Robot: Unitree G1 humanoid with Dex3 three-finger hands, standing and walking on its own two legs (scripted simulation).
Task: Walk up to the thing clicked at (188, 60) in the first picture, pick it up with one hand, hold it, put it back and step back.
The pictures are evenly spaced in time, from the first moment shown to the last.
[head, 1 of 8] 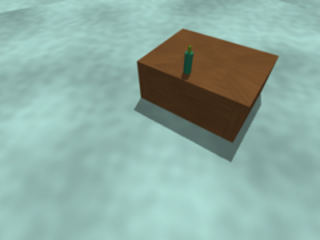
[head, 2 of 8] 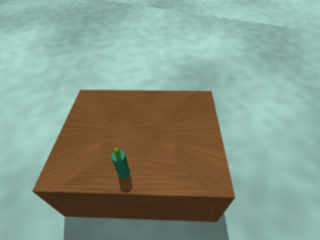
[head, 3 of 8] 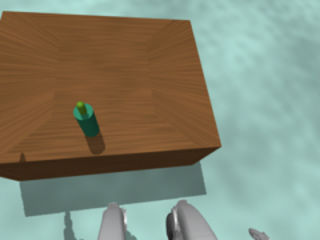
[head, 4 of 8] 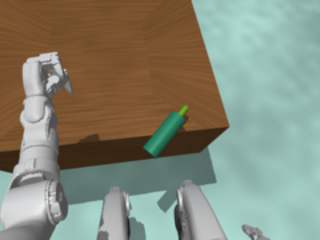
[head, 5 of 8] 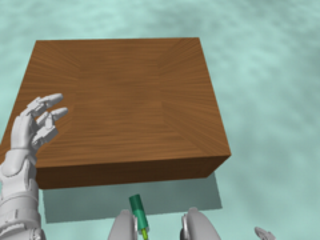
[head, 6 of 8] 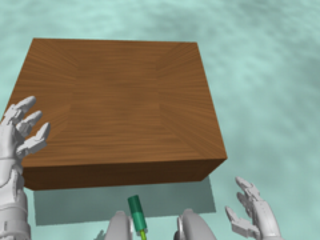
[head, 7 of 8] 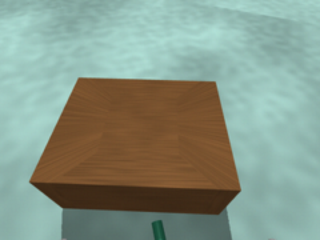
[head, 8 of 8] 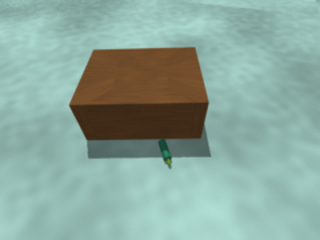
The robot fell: no
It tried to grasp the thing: yes
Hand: left
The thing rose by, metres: 0.00
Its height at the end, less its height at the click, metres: -0.47
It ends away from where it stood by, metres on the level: 0.33
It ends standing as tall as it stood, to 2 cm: no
